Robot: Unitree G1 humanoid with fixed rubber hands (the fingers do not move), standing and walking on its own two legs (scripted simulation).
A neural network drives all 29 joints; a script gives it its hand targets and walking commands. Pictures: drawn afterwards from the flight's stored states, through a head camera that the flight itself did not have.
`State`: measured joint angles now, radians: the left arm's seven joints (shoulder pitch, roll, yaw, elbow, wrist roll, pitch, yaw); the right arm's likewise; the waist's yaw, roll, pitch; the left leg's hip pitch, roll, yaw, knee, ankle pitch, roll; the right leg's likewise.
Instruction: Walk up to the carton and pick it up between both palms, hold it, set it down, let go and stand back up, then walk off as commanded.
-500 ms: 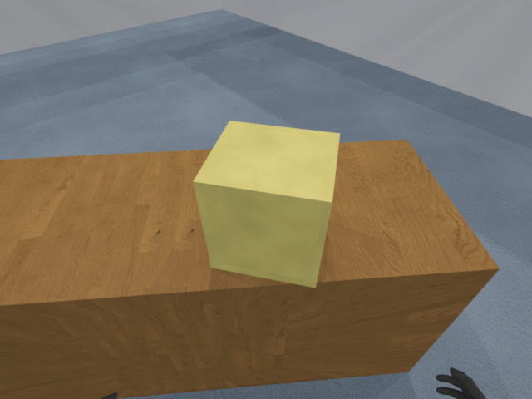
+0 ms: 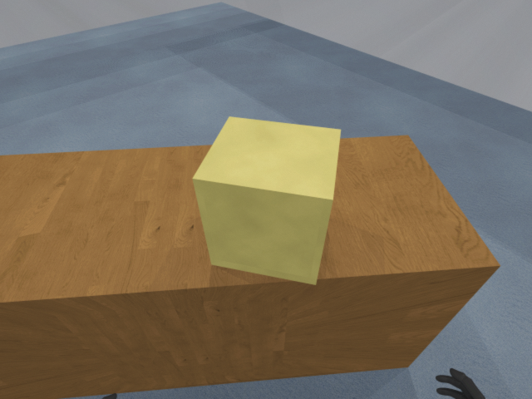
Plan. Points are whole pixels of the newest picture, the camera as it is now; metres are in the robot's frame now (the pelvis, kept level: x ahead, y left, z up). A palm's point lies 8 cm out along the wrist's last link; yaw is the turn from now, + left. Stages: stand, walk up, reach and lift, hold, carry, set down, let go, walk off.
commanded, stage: stand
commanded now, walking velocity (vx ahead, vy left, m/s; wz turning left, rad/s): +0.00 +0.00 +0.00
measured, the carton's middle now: (272, 200) +0.50 +0.01 +0.01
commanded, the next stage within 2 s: walk off in 0.40 s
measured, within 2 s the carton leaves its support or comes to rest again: neither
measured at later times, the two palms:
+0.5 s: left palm out of the picture +0.09 +0.28 -0.09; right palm out of the picture +0.12 -0.30 -0.08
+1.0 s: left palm out of the picture +0.00 +0.26 -0.09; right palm out of the picture +0.02 -0.37 -0.13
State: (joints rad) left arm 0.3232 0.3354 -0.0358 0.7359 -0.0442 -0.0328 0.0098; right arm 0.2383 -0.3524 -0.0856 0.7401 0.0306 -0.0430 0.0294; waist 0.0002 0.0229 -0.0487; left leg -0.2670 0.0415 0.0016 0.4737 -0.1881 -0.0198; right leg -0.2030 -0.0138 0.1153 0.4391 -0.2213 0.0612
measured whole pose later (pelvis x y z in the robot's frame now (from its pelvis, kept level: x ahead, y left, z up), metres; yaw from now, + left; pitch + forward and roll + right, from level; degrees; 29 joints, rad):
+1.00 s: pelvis -0.08 -0.04 -0.02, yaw -1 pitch -6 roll +3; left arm 0.28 0.38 -0.03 0.71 -0.04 0.04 0.01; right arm 0.21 -0.45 -0.08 0.73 0.03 0.07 -0.03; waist 0.00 0.05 0.18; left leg -0.40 -0.06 -0.11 1.02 -0.46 -0.02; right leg -0.24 0.01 0.11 0.73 -0.39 -0.01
